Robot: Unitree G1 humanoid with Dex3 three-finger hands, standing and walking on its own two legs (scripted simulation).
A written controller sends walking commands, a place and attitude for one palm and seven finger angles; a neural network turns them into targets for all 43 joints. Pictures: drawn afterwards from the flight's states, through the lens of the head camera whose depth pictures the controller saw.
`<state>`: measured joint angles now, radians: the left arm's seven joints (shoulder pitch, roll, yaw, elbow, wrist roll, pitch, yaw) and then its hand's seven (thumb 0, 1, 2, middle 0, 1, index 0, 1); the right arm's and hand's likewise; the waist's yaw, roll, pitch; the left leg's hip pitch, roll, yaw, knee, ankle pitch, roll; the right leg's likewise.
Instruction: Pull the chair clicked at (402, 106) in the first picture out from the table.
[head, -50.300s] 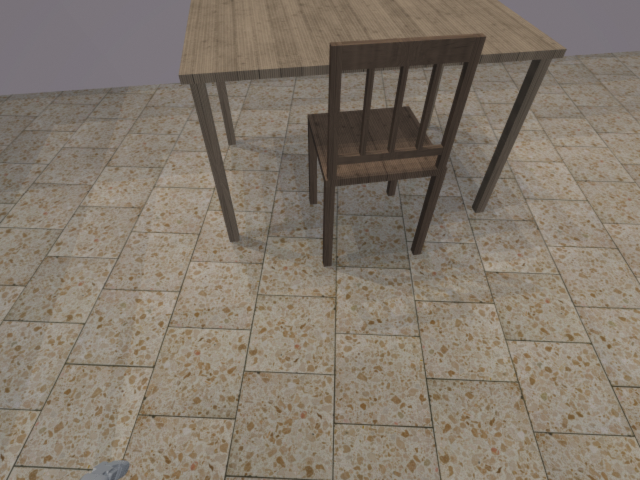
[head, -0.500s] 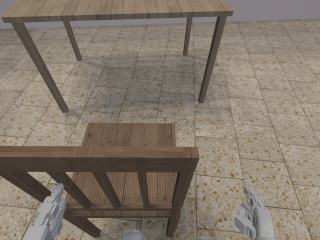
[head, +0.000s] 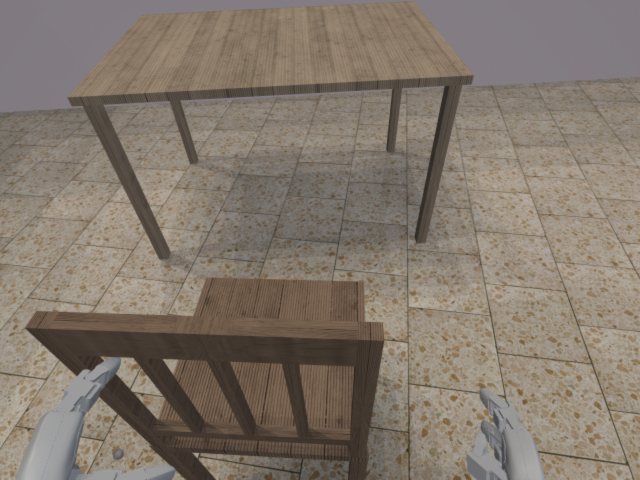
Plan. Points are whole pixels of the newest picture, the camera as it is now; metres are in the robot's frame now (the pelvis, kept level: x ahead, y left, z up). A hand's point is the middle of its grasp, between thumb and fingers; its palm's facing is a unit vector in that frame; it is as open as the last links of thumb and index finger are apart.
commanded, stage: draw the hand back to the body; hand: left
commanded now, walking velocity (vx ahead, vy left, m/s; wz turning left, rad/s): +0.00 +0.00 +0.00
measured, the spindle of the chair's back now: (235, 397) +0.25 +0.17 -0.08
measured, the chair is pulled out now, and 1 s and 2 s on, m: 0.72 0.71 0.71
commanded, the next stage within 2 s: step back with the hand held close in 0.74 s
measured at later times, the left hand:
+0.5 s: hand (60, 314) +0.20 +0.26 +0.19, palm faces +0.55 -0.68 -0.48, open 7.2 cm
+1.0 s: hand (78, 279) +0.24 +0.27 +0.19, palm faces +0.45 -0.74 -0.50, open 7.4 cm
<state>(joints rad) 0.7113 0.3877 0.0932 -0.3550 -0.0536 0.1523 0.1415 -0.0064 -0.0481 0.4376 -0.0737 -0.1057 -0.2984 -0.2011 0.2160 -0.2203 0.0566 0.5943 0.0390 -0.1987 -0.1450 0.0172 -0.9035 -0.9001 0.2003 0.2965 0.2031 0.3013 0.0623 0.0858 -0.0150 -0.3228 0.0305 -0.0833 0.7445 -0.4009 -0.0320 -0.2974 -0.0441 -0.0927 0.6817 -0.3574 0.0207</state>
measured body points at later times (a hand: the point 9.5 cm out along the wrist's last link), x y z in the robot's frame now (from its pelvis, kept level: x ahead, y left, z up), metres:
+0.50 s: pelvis +0.02 -0.02 +0.01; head +0.02 -0.06 +0.46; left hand +0.17 +0.30 +0.21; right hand +0.24 -0.22 -0.07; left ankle +0.00 +0.14 -0.72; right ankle +0.00 -0.14 -0.72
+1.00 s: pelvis +0.02 +0.00 +0.02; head +0.04 -0.03 +0.47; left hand +0.21 +0.30 +0.22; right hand +0.20 -0.25 -0.08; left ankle +0.00 +0.14 -0.72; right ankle +0.00 -0.13 -0.72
